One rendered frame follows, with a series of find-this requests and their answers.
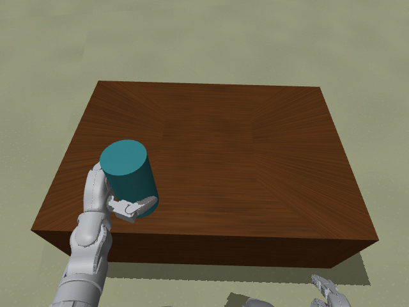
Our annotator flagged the left robot arm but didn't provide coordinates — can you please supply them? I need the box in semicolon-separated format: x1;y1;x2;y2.
48;211;112;307

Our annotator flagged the left robot hand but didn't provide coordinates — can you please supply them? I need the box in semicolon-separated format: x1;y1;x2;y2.
83;162;158;223

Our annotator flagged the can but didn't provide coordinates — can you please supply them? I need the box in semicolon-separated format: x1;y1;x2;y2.
100;139;159;218

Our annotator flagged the right robot hand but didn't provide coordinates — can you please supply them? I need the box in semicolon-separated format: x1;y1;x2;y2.
311;274;351;307

